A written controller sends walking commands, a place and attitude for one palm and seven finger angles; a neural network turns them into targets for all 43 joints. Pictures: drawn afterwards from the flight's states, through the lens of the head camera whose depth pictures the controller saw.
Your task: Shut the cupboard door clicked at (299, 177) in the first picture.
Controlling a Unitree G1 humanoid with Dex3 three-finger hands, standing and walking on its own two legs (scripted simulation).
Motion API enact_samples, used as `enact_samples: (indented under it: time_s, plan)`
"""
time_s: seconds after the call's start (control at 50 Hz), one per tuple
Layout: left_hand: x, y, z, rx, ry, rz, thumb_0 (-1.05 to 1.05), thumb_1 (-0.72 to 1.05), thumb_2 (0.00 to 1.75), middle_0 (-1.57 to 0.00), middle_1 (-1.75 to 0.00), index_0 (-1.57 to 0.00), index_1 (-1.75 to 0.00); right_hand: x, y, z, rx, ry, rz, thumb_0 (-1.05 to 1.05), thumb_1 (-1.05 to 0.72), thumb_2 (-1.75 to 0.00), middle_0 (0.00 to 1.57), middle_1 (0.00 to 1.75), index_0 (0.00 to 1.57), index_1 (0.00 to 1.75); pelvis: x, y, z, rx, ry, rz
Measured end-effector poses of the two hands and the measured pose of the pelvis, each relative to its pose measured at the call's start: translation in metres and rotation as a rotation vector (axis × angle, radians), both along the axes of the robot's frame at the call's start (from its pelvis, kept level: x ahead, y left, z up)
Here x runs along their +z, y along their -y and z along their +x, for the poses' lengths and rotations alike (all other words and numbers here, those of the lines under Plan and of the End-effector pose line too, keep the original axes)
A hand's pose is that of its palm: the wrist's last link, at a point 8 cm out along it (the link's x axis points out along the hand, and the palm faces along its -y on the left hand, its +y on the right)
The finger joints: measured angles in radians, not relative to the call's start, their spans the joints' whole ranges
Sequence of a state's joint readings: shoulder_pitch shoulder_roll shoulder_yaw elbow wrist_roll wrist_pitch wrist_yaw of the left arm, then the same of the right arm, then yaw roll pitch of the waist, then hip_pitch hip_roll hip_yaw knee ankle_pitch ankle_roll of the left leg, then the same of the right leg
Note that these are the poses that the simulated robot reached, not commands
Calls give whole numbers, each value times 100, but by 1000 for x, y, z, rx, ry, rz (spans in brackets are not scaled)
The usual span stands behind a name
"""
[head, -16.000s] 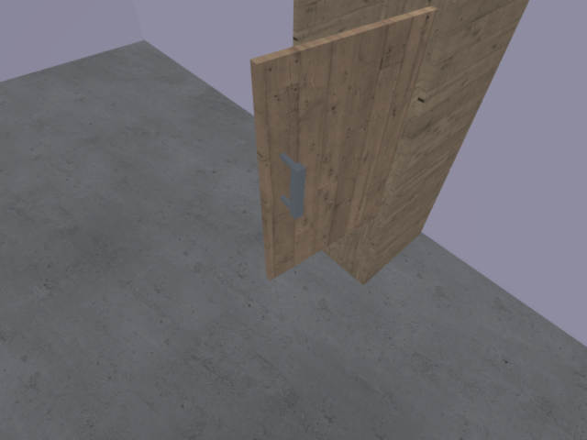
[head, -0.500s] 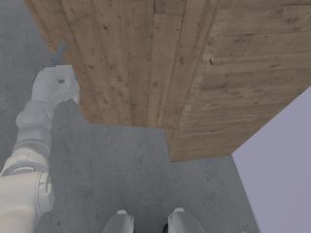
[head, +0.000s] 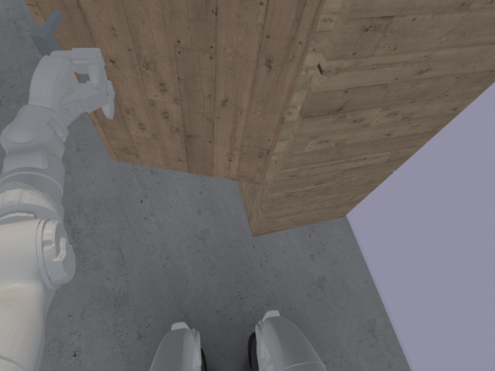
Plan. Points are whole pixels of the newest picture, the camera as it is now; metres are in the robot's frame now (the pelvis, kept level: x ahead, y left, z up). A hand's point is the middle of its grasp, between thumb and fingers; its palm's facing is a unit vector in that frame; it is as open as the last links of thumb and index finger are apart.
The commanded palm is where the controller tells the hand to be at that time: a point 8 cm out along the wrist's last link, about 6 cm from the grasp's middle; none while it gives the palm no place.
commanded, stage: push the door shut along its arc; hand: left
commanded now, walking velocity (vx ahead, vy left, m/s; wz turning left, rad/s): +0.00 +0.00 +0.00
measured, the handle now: (67, 60) +0.59 +0.23 +0.09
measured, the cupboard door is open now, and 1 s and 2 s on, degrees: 68 56 53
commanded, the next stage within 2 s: pull the fist back off the door in 0.84 s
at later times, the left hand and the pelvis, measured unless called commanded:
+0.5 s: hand (133, 66) +0.57 +0.13 +0.10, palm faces -0.33 -0.94 -0.01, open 3.0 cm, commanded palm +0.58 +0.16 +0.09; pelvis +0.01 +0.00 -0.01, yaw -1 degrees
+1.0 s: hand (145, 50) +0.60 +0.11 +0.10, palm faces -0.29 -0.96 +0.06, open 3.1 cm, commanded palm +0.62 +0.11 +0.09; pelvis +0.00 -0.01 -0.03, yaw -1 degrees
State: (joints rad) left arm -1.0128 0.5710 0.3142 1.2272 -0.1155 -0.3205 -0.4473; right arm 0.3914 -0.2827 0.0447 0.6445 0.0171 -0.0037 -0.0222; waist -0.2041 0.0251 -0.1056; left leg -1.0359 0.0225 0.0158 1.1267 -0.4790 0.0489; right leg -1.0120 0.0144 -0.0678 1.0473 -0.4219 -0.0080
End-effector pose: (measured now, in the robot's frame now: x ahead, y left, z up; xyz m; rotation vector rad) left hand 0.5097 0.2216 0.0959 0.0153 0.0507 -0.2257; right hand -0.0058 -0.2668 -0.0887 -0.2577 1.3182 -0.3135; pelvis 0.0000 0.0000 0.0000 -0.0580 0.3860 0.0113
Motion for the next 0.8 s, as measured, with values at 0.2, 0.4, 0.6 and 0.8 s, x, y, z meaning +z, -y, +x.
enact_samples:
  time_s: [0.2,0.4,0.6,0.8]
  plan:
    - [1,7,21,-46,-10,11,1,90,90,-130,-150,-129,-150,-1,-3,-9,-28,-34,-6,1,-90,-90,20,30,21,30,-3,0,4,-7,-22,-8]
    - [6,33,44,-104,-19,-4,1,90,90,-130,-150,-130,-150,-2,-1,-11,-43,-41,-23,1,-90,-90,20,30,21,30,-7,1,7,-12,-45,-12]
    - [5,40,63,-122,-18,8,-2,88,92,-130,-150,-129,-150,-11,-1,-23,-61,-84,-30,1,-90,-90,20,30,21,30,-17,4,5,-15,-80,-15]
    - [6,46,75,-139,-30,14,-1,90,95,-130,-150,-129,-150,-16,0,-37,-66,-124,-42,1,-90,-90,20,30,21,30,-26,6,1,-6,-108,-27]
